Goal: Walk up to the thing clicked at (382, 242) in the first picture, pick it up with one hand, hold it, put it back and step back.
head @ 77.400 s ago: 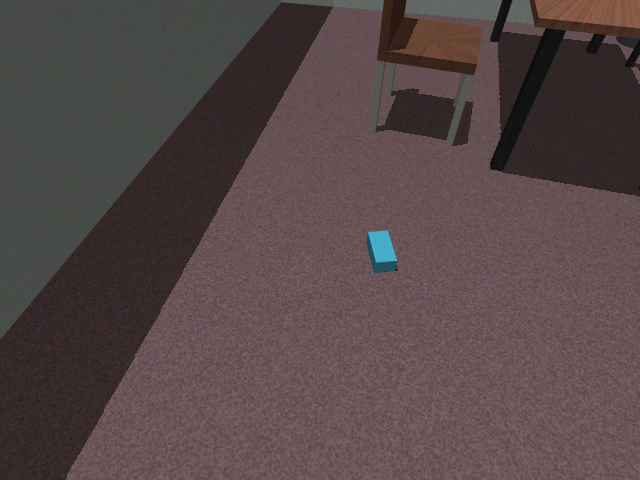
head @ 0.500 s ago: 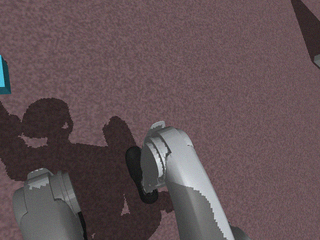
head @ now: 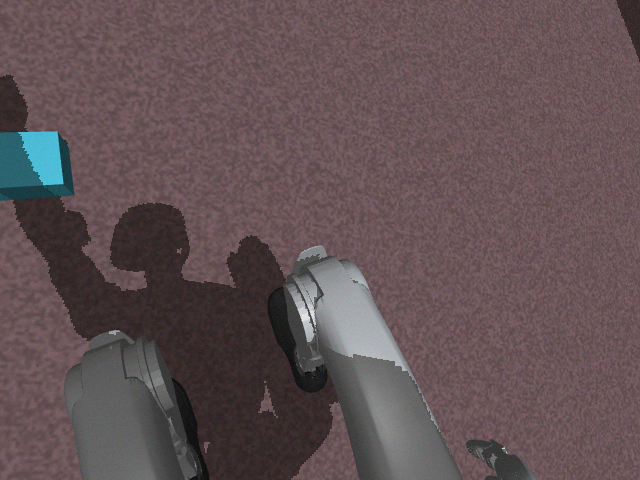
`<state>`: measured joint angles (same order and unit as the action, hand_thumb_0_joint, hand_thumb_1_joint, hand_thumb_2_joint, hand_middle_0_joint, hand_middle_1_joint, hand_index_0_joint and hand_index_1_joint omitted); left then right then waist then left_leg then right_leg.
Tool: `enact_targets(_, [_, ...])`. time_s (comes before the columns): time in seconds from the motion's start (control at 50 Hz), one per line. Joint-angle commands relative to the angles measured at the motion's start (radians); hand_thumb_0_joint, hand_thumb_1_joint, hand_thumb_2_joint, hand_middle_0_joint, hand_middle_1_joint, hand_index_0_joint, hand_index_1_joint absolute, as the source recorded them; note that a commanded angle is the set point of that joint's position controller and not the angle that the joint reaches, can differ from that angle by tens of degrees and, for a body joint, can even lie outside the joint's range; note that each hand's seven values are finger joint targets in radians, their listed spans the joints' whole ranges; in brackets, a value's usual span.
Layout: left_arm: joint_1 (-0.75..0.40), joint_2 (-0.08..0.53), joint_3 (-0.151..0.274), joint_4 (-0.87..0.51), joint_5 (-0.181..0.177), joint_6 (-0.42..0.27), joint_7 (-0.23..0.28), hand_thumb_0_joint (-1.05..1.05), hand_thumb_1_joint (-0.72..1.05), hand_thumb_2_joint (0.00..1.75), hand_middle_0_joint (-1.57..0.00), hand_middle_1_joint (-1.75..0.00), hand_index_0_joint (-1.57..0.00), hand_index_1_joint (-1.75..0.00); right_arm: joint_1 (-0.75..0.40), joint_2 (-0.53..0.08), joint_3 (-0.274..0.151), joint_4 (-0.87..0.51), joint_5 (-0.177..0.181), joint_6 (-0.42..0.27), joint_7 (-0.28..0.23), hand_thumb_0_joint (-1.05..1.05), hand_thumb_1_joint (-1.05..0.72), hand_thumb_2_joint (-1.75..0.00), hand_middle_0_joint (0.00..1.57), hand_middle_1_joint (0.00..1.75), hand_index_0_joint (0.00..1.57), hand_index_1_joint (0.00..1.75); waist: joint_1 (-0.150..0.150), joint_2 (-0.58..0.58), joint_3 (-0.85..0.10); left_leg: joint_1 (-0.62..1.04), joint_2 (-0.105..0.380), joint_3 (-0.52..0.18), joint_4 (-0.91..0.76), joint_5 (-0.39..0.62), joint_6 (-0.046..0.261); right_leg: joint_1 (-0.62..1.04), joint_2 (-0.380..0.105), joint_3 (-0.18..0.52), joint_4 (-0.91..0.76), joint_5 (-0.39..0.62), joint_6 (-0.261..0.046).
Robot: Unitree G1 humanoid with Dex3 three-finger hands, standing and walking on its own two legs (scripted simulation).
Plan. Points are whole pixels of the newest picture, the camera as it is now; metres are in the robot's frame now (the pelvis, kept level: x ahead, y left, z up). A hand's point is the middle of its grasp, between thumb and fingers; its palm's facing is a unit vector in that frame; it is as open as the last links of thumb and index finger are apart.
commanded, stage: withdraw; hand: left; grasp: from above
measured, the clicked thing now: (5, 167) +0.61 +0.24 -0.37
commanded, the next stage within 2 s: home in 0.08 s
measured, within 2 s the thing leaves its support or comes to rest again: neither
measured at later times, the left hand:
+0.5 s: hand out of the picture +0.62 +0.22 -0.13, palm faces -0.33 -0.08 -0.94, open 12.8 cm
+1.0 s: hand out of the picture +0.54 +0.25 -0.01, palm faces -0.40 -0.04 -0.91, open 11.9 cm
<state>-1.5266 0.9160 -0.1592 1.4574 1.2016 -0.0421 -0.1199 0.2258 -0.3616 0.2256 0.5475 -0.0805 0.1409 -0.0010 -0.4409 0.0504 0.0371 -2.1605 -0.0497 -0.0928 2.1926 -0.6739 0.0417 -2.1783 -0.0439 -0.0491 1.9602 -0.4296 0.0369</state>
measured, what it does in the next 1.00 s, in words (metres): stands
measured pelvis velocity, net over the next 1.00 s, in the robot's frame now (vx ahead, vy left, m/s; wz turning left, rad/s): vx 0.00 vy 0.00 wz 0.07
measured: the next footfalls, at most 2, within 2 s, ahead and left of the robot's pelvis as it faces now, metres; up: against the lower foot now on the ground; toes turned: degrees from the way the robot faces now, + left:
none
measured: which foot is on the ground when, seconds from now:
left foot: down 0.00-1.00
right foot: down 0.00-1.00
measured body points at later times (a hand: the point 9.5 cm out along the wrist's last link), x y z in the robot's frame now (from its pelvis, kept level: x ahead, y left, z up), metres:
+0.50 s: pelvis +0.01 -0.01 -0.03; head +0.28 +0.06 +0.32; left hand +0.64 +0.23 -0.07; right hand +0.02 -0.26 -0.12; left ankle +0.08 +0.10 -0.37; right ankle +0.17 -0.14 -0.37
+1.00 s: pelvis +0.00 +0.00 +0.05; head +0.22 +0.06 +0.44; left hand +0.55 +0.25 +0.04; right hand +0.08 -0.29 -0.05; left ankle +0.08 +0.10 -0.37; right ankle +0.17 -0.14 -0.37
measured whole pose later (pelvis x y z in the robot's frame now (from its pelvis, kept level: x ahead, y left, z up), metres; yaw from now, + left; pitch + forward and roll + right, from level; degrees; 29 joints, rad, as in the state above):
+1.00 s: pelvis +0.00 +0.00 +0.05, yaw +4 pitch +35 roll -7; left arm -1.14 0.72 -0.15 1.12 1.09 -0.13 -0.04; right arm 0.17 -0.31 0.09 0.60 -0.03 0.14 -0.02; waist -0.27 0.03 -0.10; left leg -1.98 -0.07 -0.06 2.03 -0.65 0.03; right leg -2.01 -0.07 -0.02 1.85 -0.44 0.03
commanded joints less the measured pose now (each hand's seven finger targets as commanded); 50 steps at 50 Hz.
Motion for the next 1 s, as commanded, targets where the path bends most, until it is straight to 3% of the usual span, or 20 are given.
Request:
enact_targets(0.0, [-0.336,0.139,0.032,-0.199,-0.024,-0.066,0.032,0.00,-0.17,0.71,-0.39,-0.71,-0.39,-0.70,0.246,-0.243,-0.057,-0.002,-0.007,0.028,-0.034,0.00,-0.91,-0.90,0.20,0.30,0.20,0.30,-0.070,0.243,-0.660,0.281,0.018,0.014,-0.257,0.160,-0.018,0.504,0.025,-0.079,-0.117,0.012,-0.082])
enact_targets(0.1, [-0.364,0.191,0.062,-0.209,0.023,-0.095,0.165,0.00,-0.16,0.80,-0.29,-0.64,-0.30,-0.63,0.221,-0.239,-0.043,-0.013,-0.022,0.031,-0.037,0.00,-0.89,-0.90,0.20,0.30,0.20,0.30,-0.050,0.429,-0.697,0.405,0.026,-0.001,-0.264,0.171,-0.047,0.378,0.023,-0.088,-0.053,0.014,-0.087])
enact_targets(0.14, [-0.395,0.177,0.065,-0.218,0.032,-0.087,0.236,0.00,-0.23,0.75,-0.34,-0.75,-0.34,-0.74,0.213,-0.240,-0.047,-0.007,-0.028,0.033,-0.026,0.00,-0.91,-0.90,0.20,0.30,0.20,0.30,-0.052,0.504,-0.745,0.459,0.028,-0.008,-0.260,0.188,-0.054,0.332,0.024,-0.093,-0.018,0.030,-0.086])
enact_targets(0.2, [-0.439,0.177,0.086,-0.244,0.026,-0.063,0.316,0.00,-0.31,0.82,-0.23,-0.76,-0.25,-0.75,0.219,-0.234,-0.057,0.004,-0.037,0.024,-0.007,0.00,-0.92,-0.90,0.20,0.30,0.20,0.30,-0.055,0.560,-0.811,0.485,0.023,0.003,-0.251,0.198,-0.053,0.347,0.024,-0.092,0.011,0.058,-0.078])
enact_targets(0.22, [-0.465,0.174,0.093,-0.275,0.020,-0.055,0.335,0.00,-0.25,0.76,-0.31,-0.76,-0.33,-0.75,0.226,-0.233,-0.061,0.008,-0.040,0.019,-0.003,0.00,-0.91,-0.90,0.20,0.30,0.20,0.30,-0.061,0.578,-0.842,0.496,0.021,0.009,-0.240,0.205,-0.053,0.354,0.025,-0.091,0.016,0.069,-0.077])
enact_targets(0.26, [-0.458,0.134,0.087,-0.282,0.011,-0.031,0.354,0.00,-0.32,0.82,-0.23,-0.76,-0.25,-0.76,0.235,-0.230,-0.076,0.020,-0.040,0.005,0.006,0.00,-0.92,-0.90,0.20,0.30,0.20,0.30,-0.068,0.592,-0.871,0.523,0.018,0.014,-0.233,0.228,-0.057,0.354,0.022,-0.090,0.028,0.086,-0.079])
enact_targets(0.28, [-0.459,0.132,0.087,-0.281,0.010,-0.016,0.357,0.00,-0.24,0.88,-0.24,-0.68,-0.21,-0.68,0.240,-0.230,-0.084,0.027,-0.036,0.000,0.009,0.00,-0.89,-0.89,0.20,0.30,0.20,0.30,-0.064,0.592,-0.874,0.525,0.017,0.016,-0.234,0.223,-0.057,0.346,0.022,-0.089,0.027,0.081,-0.079])
enact_targets(0.3, [-0.465,0.127,0.090,-0.303,0.003,-0.003,0.357,0.00,-0.32,0.82,-0.24,-0.76,-0.26,-0.76,0.245,-0.229,-0.090,0.031,-0.034,-0.004,0.013,0.00,-0.92,-0.90,0.20,0.30,0.20,0.30,-0.063,0.599,-0.890,0.534,0.018,0.017,-0.234,0.228,-0.057,0.346,0.022,-0.087,0.022,0.083,-0.078])
enact_targets(0.36, [-0.446,0.115,0.088,-0.314,-0.013,0.034,0.335,0.00,-0.24,0.90,-0.25,-0.68,-0.23,-0.70,0.255,-0.225,-0.105,0.038,-0.024,-0.010,0.023,0.00,-0.89,-0.89,0.20,0.30,0.20,0.30,-0.055,0.579,-0.945,0.546,0.016,0.028,-0.233,0.261,-0.055,0.392,0.023,-0.079,0.013,0.107,-0.079])
enact_targets(0.42, [-0.317,0.069,0.064,-0.219,-0.030,0.064,0.277,0.00,-0.32,0.82,-0.25,-0.76,-0.27,-0.78,0.263,-0.223,-0.110,0.048,-0.021,-0.007,0.032,0.00,-0.92,-0.90,0.20,0.30,0.20,0.30,-0.055,0.458,-0.859,0.438,0.010,0.044,-0.215,0.254,-0.042,0.433,0.028,-0.075,-0.011,0.108,-0.081])
enact_targets(0.44, [-0.312,0.087,0.068,-0.263,-0.036,0.064,0.255,0.00,-0.24,0.89,-0.24,-0.68,-0.22,-0.70,0.263,-0.226,-0.112,0.047,-0.020,-0.002,0.032,0.00,-0.89,-0.89,0.20,0.30,0.20,0.30,-0.038,0.451,-0.870,0.410,0.007,0.052,-0.216,0.252,-0.038,0.465,0.030,-0.072,-0.022,0.112,-0.084])
enact_targets(0.54, [-0.098,0.072,0.080,-0.280,-0.099,0.068,0.108,0.00,-0.32,0.73,-0.29,-0.76,-0.29,-0.78,0.264,-0.228,-0.124,-0.011,0.000,0.028,0.026,0.00,-0.92,-0.90,0.20,0.30,0.20,0.30,0.034,0.282,-0.820,0.275,-0.007,0.082,-0.236,0.205,-0.018,0.615,0.029,-0.063,-0.090,0.102,-0.098])
enact_targets(0.6, [-0.037,0.085,0.111,-0.443,-0.151,0.046,0.040,0.00,-0.21,0.73,-0.20,-0.68,-0.21,-0.70,0.267,-0.232,-0.147,-0.052,0.021,0.040,0.013,0.00,-0.89,-0.90,0.20,0.30,0.20,0.30,0.073,0.282,-0.829,0.315,-0.009,0.071,-0.276,0.215,-0.025,0.597,0.020,-0.067,-0.116,0.086,-0.113])
enact_targets(0.66, [0.075,0.052,0.131,-0.601,-0.216,0.015,0.008,0.00,-0.18,0.71,-0.28,-0.76,-0.29,-0.78,0.250,-0.215,-0.170,-0.092,0.041,0.049,0.007,0.00,-0.91,-0.90,0.20,0.30,0.20,0.30,0.116,0.273,-0.892,0.398,-0.010,0.063,-0.315,0.235,-0.032,0.634,0.016,-0.062,-0.144,0.088,-0.121])
enact_targets(0.72, [0.009,0.037,0.152,-0.748,-0.260,-0.029,0.011,0.00,-0.10,0.64,-0.35,-0.77,-0.39,-0.73,0.225,-0.194,-0.193,-0.086,0.052,0.048,-0.002,0.00,-0.92,-0.90,0.20,0.30,0.20,0.30,0.125,0.280,-0.919,0.464,-0.012,0.052,-0.345,0.208,-0.031,0.605,0.011,-0.044,-0.167,0.063,-0.119])
enact_targets(0.78, [-0.091,0.026,0.144,-0.785,-0.232,-0.082,0.056,0.00,-0.12,0.66,-0.33,-0.79,-0.37,-0.75,0.217,-0.172,-0.199,-0.043,0.054,0.034,-0.014,0.00,-0.92,-0.90,0.20,0.30,0.20,0.30,0.111,0.284,-0.888,0.542,-0.007,0.050,-0.383,0.137,-0.025,0.542,0.014,-0.035,-0.219,-0.021,-0.105])
enact_targets(0.82, [-0.102,0.004,0.119,-0.706,-0.195,-0.104,0.092,0.00,-0.12,0.66,-0.34,-0.78,-0.37,-0.74,0.200,-0.157,-0.195,-0.010,0.049,0.026,-0.022,0.00,-0.92,-0.90,0.20,0.30,0.20,0.30,0.095,0.283,-0.807,0.558,-0.008,0.049,-0.418,0.057,-0.023,0.514,0.015,-0.028,-0.250,-0.086,-0.099])
enact_targets(0.86, [-0.105,-0.004,0.105,-0.628,-0.153,-0.112,0.121,0.00,-0.10,0.63,-0.37,-0.74,-0.40,-0.71,0.183,-0.149,-0.201,0.025,0.045,0.018,-0.029,0.00,-0.91,-0.90,0.20,0.30,0.20,0.30,0.105,0.295,-0.784,0.611,-0.005,0.036,-0.472,-0.012,-0.024,0.498,0.014,-0.024,-0.265,-0.124,-0.090])
enact_targets(0.9, [-0.144,-0.048,0.070,-0.586,-0.129,-0.114,0.133,0.00,-0.12,0.57,-0.40,-0.69,-0.43,-0.65,0.172,-0.138,-0.203,0.050,0.046,0.008,-0.028,0.00,-0.91,-0.90,0.20,0.30,0.20,0.30,0.093,0.343,-0.813,0.676,0.011,0.008,-0.527,-0.028,-0.026,0.494,0.018,-0.028,-0.244,-0.091,-0.077])
enact_targets(0.98, [-0.133,-0.027,0.038,-0.451,-0.083,-0.106,0.131,0.00,-0.10,0.54,-0.46,-0.61,-0.48,-0.59,0.170,-0.141,-0.199,0.081,0.054,-0.006,-0.043,0.00,-0.91,-0.90,0.20,0.30,0.20,0.30,0.094,0.284,-0.753,0.668,0.016,0.004,-0.564,-0.047,-0.019,0.523,0.029,-0.033,-0.284,-0.098,-0.071])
